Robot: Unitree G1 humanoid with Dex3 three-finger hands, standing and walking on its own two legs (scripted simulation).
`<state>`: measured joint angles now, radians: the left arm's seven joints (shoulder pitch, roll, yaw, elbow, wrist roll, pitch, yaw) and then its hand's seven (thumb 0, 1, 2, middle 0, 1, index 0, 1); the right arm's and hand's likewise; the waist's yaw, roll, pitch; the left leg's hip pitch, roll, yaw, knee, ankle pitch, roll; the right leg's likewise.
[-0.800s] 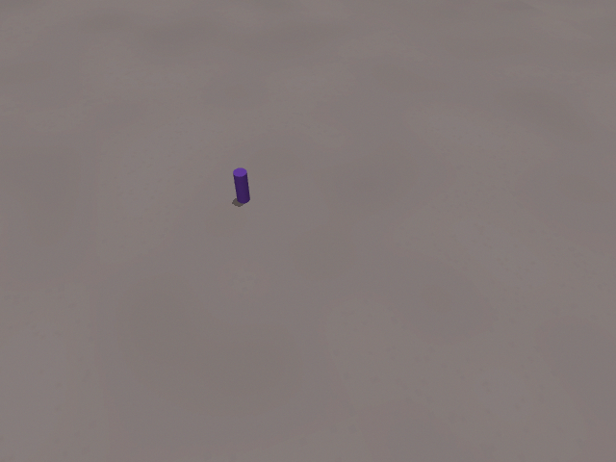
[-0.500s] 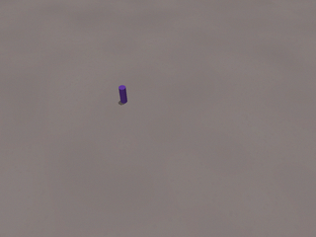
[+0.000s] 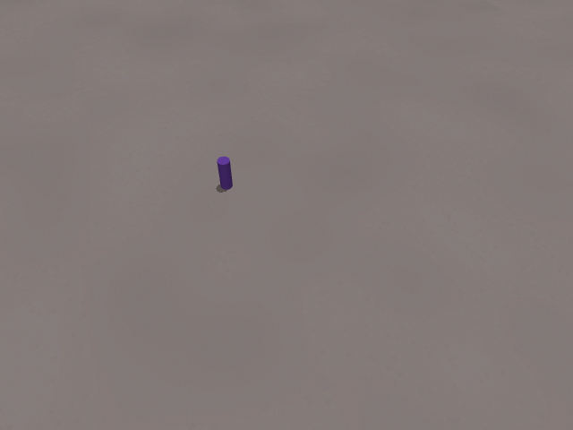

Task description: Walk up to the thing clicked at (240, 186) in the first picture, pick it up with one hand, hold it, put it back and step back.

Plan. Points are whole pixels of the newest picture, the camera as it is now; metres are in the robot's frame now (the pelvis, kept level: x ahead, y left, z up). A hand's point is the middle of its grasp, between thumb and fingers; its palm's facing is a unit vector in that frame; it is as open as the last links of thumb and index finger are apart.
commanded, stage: stand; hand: left
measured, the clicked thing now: (225, 173) +1.33 +0.29 -0.70
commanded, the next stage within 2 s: walk up in 0.32 s
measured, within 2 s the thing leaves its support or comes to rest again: neither
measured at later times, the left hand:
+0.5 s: hand out of the picture +0.08 +0.27 -0.16, palm faces +0.02 -0.93 -0.37, open 7.4 cm
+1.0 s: hand (85, 385) +0.23 +0.32 -0.16, palm faces +0.00 -0.94 -0.34, open 7.4 cm
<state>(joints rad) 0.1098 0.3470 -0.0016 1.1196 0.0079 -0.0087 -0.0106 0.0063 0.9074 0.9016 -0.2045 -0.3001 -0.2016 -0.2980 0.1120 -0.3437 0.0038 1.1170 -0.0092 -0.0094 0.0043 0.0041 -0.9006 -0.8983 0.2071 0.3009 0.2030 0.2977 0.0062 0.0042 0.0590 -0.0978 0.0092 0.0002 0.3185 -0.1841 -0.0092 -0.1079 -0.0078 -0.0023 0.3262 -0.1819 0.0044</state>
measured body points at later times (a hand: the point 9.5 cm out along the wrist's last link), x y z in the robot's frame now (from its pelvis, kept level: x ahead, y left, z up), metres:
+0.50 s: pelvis +0.02 -0.01 -0.02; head +0.03 -0.01 +0.43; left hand +0.08 +0.32 -0.13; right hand +0.09 -0.32 -0.14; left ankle -0.01 +0.12 -0.75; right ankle +0.00 -0.12 -0.75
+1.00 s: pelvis +0.20 +0.05 -0.01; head +0.20 +0.05 +0.43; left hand +0.23 +0.37 -0.13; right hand +0.30 -0.26 -0.11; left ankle +0.23 +0.16 -0.75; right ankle +0.26 -0.09 -0.70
